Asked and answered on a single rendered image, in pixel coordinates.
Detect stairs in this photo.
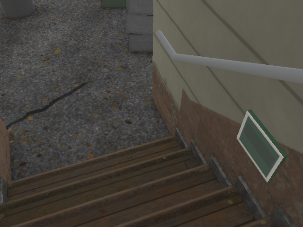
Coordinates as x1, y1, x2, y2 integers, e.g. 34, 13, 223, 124
0, 134, 277, 227

